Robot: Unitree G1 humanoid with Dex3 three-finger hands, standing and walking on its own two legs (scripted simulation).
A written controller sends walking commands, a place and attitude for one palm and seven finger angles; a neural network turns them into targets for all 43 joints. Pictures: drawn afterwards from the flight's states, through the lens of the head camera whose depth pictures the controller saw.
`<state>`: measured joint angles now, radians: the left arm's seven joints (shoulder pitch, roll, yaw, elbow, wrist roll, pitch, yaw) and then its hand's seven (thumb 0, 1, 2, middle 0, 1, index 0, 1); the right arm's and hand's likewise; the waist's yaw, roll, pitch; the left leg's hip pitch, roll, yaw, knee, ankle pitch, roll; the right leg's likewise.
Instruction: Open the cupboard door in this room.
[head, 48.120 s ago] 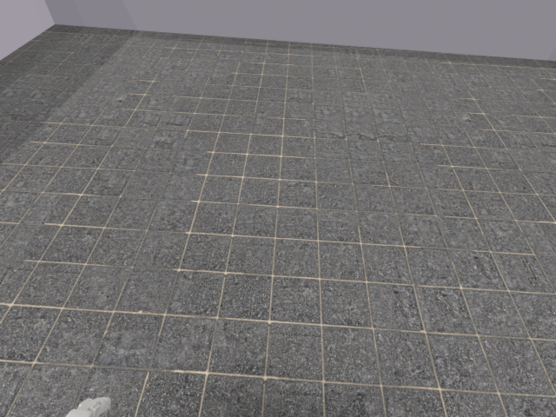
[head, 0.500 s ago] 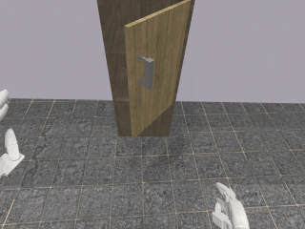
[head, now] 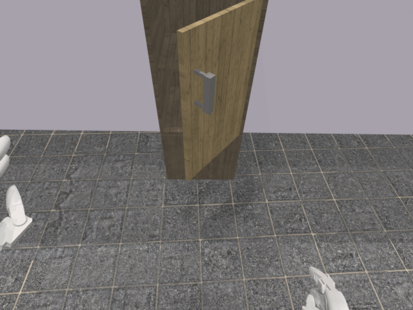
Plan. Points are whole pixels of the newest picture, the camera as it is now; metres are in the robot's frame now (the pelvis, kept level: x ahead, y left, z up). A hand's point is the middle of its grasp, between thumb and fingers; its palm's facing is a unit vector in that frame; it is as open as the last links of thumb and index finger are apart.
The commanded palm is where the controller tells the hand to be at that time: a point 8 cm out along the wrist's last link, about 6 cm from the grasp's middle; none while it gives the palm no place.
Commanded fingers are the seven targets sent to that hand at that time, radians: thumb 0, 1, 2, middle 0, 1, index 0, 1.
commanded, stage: let the arm hang, fingers relaxed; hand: left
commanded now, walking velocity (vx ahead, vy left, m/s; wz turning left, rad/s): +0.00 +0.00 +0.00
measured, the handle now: (203, 91) +0.66 +0.05 +0.06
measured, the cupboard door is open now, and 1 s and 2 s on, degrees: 50 50 50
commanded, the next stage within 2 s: look to check the result in 1.20 s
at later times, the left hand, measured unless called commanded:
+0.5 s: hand out of the picture +0.00 +0.17 -0.19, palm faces +0.06 -0.98 -0.17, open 7.1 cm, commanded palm none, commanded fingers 0.00 0.90 0.90 -0.20 -0.30 -0.20 -0.30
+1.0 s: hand out of the picture +0.01 +0.18 -0.17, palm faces +0.07 -0.97 -0.24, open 7.4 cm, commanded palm none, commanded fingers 0.00 0.90 0.90 -0.20 -0.30 -0.20 -0.30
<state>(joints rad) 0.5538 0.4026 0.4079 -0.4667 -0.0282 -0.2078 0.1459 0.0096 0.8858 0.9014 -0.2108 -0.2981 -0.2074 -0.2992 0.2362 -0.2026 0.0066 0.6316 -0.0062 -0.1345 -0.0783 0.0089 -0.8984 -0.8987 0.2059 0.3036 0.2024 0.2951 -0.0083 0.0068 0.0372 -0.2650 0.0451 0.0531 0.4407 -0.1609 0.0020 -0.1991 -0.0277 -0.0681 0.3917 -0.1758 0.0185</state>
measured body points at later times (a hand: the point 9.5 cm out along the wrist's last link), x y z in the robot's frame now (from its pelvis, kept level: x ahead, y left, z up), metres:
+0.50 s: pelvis -0.01 -0.01 -0.01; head +0.02 +0.01 +0.44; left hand +0.00 +0.22 -0.17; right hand +0.03 -0.26 -0.15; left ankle +0.05 +0.12 -0.74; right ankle +0.02 -0.13 -0.74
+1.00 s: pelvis +0.00 -0.01 +0.00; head +0.01 -0.02 +0.45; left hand +0.01 +0.23 -0.15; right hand +0.02 -0.23 -0.17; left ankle +0.05 +0.12 -0.74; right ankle +0.02 -0.13 -0.74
